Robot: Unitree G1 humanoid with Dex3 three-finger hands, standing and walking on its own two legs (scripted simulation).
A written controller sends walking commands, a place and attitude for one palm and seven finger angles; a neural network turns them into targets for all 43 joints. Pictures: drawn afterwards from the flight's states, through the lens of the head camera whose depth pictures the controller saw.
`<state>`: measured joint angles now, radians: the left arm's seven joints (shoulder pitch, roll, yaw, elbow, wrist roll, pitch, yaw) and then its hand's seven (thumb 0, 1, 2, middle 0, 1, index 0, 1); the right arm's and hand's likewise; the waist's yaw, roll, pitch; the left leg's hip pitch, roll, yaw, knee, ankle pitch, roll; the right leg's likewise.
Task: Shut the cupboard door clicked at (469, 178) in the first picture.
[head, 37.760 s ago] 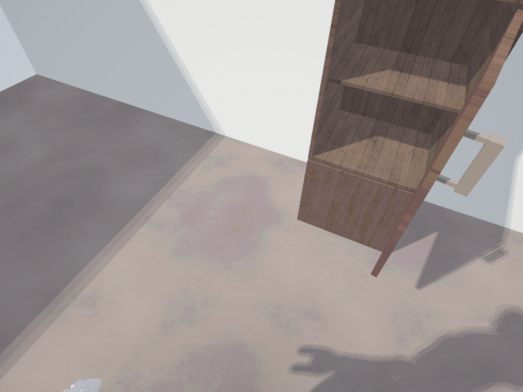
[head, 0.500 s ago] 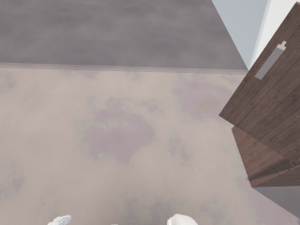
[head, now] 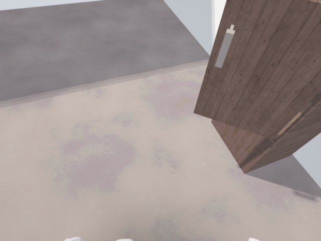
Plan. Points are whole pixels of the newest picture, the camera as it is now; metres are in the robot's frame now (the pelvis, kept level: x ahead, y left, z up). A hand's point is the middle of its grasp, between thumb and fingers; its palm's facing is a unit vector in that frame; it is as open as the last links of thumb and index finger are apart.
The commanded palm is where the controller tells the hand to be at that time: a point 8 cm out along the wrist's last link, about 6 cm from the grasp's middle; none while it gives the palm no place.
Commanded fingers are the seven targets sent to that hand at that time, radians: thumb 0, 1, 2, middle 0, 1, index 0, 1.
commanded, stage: turn to face it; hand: left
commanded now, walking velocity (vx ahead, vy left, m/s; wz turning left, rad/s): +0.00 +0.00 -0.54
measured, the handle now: (225, 46) +0.71 -0.18 +0.09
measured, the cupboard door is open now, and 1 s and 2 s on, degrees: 47 47 47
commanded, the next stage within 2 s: take the last steps up to it in 0.44 s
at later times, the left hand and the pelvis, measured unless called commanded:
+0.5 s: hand (108, 231) +0.16 +0.15 -0.15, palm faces -0.26 -0.93 -0.25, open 7.4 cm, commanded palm none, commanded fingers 0.00 0.90 0.90 -0.20 -0.30 -0.20 -0.30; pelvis +0.01 -0.01 +0.00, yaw -15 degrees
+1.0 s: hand (131, 199) +0.25 +0.10 -0.16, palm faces -0.41 -0.90 -0.13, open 7.4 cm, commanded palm none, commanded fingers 0.00 0.90 0.90 -0.20 -0.30 -0.20 -0.30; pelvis +0.10 -0.04 +0.02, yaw -23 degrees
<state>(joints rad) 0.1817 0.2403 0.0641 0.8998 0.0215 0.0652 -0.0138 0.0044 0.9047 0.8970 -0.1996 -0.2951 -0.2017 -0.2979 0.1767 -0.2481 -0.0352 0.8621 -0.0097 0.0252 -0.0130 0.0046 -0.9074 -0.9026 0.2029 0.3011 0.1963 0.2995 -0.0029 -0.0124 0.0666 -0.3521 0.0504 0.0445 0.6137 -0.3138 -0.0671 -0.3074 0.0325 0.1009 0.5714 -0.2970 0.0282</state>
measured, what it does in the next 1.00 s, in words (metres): walks ahead, turning right: right foot, then left foot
